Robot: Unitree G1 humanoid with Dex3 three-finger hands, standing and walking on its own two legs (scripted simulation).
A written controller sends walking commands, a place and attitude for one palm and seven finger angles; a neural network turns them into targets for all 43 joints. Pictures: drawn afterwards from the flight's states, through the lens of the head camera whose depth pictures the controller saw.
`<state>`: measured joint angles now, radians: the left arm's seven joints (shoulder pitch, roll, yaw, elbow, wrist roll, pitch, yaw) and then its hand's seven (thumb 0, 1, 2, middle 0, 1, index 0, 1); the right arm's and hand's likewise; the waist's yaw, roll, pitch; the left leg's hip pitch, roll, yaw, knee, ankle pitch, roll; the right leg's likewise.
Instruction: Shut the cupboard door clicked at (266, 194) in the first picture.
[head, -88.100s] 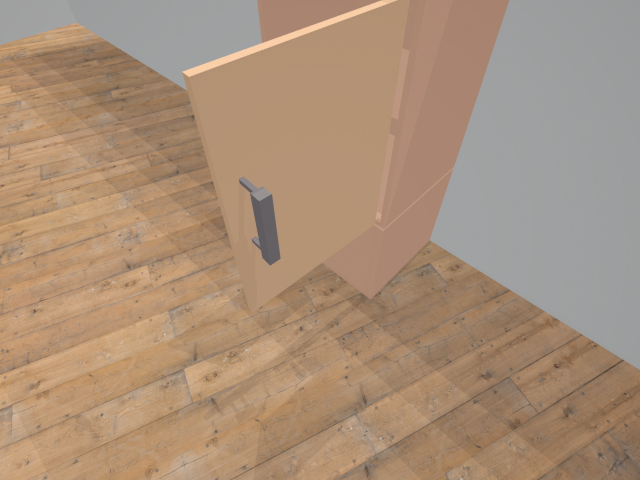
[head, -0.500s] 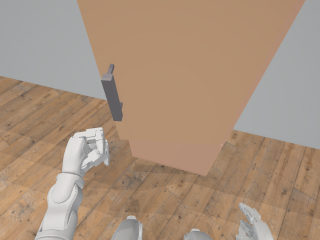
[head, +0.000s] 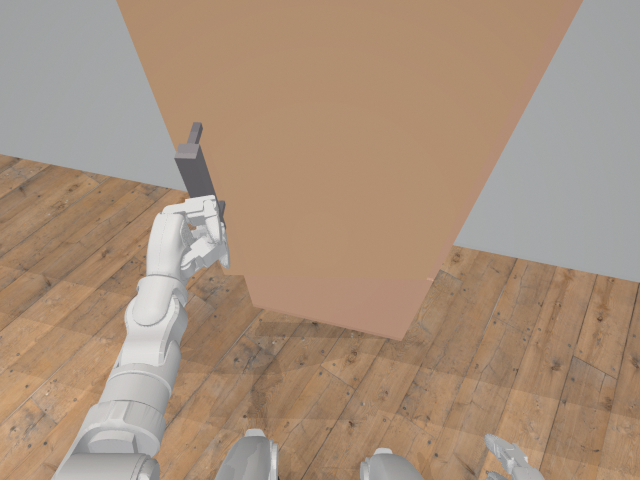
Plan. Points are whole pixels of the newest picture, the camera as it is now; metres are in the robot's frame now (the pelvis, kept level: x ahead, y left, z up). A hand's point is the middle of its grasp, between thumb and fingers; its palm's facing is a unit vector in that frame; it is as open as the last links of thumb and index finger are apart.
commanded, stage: bring the fist close to the handle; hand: left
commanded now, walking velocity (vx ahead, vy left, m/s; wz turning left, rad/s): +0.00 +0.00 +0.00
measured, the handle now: (207, 185) +0.49 +0.17 +0.05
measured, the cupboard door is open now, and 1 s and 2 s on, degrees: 13 8 0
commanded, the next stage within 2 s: push the door shut along its arc in 0.36 s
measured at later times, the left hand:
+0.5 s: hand (226, 242) +0.39 +0.13 +0.06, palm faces -0.02 -1.00 -0.02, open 3.1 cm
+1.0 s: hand (223, 210) +0.44 +0.14 +0.06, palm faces -0.14 -0.99 -0.02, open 3.2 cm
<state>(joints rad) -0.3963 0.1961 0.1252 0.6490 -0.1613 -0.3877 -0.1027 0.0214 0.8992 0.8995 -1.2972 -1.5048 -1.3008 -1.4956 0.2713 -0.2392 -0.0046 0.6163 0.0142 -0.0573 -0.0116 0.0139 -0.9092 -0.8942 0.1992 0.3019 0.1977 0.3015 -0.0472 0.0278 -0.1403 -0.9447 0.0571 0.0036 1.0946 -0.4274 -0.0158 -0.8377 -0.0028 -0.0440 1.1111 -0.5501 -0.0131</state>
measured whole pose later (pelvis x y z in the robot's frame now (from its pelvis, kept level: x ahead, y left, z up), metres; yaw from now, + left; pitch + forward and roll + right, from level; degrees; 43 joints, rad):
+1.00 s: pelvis -0.01 +0.00 -0.01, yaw +0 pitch +19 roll -2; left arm -0.76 0.31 0.19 1.04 -0.17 -0.44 -0.26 0.02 0.90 0.90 -1.33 -1.50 -1.33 -1.50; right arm 0.31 -0.26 -0.01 0.67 0.02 -0.03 -0.01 0.01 -0.91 -0.89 0.20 0.30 0.20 0.30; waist -0.08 0.03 -0.14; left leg -1.07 0.06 -0.01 1.16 -0.42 -0.01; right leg -0.95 0.00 -0.06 1.17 -0.55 -0.01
